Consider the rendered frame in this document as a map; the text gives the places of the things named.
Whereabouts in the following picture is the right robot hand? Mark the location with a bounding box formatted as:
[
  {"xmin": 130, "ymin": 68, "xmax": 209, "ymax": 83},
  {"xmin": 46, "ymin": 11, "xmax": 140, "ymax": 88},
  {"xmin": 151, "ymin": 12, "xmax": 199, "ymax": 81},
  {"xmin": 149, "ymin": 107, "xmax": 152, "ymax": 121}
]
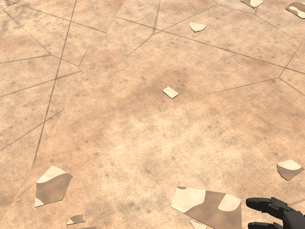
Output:
[{"xmin": 246, "ymin": 197, "xmax": 305, "ymax": 229}]

